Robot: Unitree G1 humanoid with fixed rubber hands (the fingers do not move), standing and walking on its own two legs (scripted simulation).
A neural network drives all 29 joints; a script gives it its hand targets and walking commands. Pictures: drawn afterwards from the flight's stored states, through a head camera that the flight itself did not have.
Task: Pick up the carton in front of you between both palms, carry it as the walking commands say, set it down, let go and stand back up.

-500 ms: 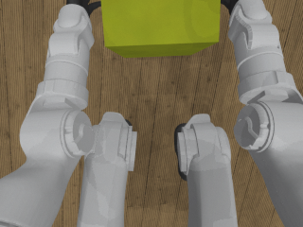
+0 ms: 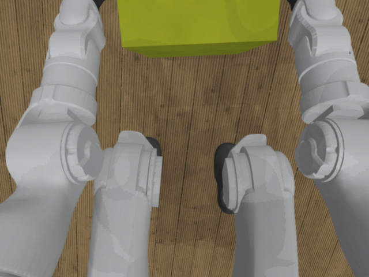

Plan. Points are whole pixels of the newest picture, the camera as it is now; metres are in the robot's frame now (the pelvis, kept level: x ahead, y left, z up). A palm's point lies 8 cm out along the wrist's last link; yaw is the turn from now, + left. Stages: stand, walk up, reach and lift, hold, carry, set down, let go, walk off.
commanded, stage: set down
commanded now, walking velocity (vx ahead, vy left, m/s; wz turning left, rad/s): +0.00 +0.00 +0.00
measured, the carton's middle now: out of the picture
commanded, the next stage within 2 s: let go in 1.20 s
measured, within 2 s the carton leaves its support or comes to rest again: neither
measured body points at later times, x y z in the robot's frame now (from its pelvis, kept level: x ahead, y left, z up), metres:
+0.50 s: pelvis +0.00 +0.00 +0.05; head +0.34 +0.00 +0.34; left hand +0.56 +0.19 -0.07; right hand +0.57 -0.19 -0.07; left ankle +0.11 +0.12 -0.33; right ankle +0.10 -0.11 -0.33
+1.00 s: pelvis +0.02 +0.00 +0.19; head +0.34 +0.00 +0.50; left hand +0.56 +0.20 +0.08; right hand +0.58 -0.20 +0.08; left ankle +0.11 +0.12 -0.33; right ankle +0.10 -0.11 -0.33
